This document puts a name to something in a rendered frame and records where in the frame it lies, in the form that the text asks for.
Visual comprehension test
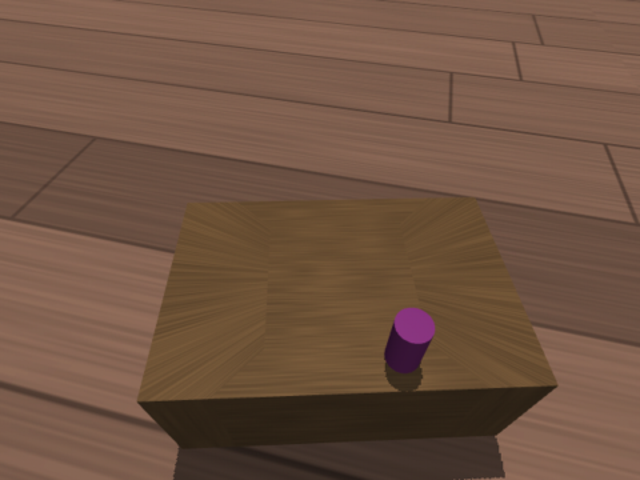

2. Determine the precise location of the can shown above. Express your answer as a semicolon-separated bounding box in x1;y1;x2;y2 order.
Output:
384;308;435;373

